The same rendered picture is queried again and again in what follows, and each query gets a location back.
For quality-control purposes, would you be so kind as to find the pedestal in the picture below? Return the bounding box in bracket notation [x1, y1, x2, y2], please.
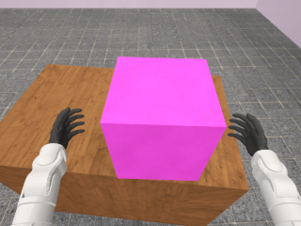
[0, 64, 249, 226]

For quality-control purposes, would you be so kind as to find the robot right forearm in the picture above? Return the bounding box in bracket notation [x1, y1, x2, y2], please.
[250, 150, 301, 226]

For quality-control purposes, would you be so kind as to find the carton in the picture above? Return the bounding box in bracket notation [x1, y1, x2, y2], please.
[100, 56, 227, 181]

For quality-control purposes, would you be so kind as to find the robot left forearm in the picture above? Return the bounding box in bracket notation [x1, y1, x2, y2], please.
[10, 143, 67, 226]

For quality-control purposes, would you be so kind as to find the left robot hand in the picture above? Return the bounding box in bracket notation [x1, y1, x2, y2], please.
[48, 107, 85, 150]

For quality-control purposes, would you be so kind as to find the right robot hand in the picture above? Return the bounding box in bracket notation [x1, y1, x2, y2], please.
[228, 113, 269, 157]

